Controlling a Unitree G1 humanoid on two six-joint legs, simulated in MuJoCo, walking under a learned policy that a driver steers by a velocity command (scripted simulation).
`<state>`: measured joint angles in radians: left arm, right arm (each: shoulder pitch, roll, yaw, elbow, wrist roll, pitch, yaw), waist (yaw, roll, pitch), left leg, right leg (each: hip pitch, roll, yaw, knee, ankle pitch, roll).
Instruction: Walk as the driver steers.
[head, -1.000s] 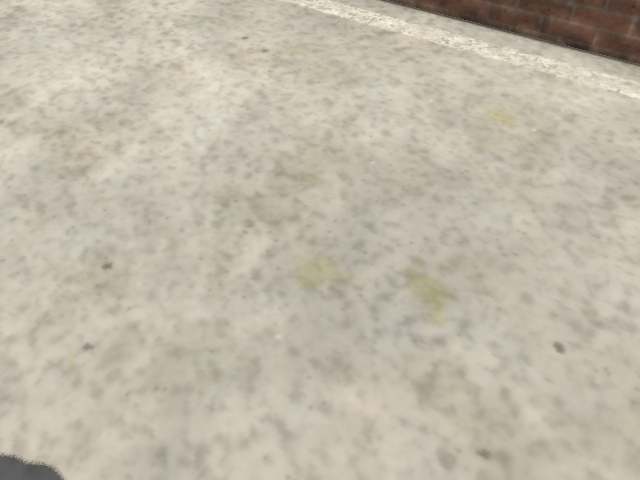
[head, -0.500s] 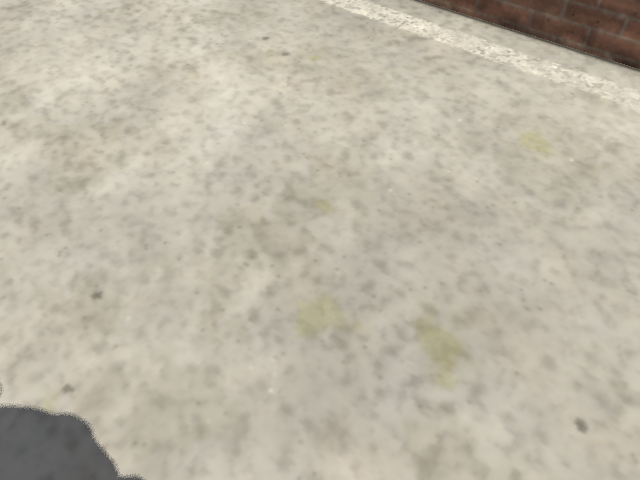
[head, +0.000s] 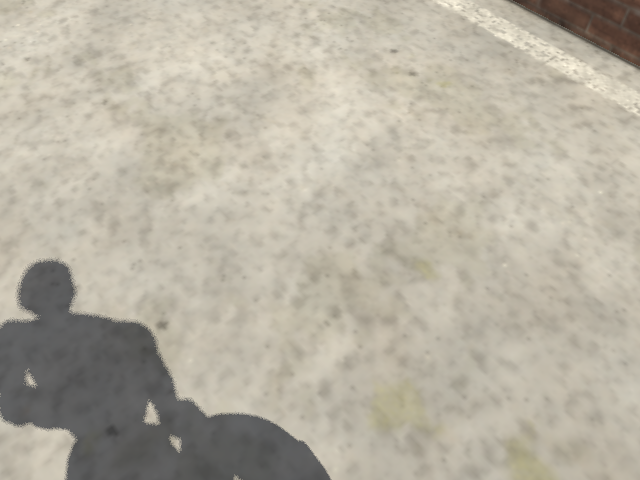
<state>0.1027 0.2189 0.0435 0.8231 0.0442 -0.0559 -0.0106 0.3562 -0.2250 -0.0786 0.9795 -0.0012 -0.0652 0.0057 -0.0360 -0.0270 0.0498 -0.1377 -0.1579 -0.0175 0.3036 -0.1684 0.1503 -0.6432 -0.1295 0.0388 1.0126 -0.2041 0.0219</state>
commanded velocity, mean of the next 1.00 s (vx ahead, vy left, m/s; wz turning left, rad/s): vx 0.50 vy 0.00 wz -0.02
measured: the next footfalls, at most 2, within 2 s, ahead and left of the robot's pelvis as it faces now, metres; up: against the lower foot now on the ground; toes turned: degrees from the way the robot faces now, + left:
right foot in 0.30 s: +0.36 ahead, -0.12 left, +0.00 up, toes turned +5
left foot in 0.84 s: +0.64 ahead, +0.05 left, +0.00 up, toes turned -7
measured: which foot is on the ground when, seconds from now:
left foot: down 0.00-0.32, up 0.34-0.82, down 0.84-1.00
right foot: up 0.00-0.28, down 0.30-0.86, up 0.88-1.00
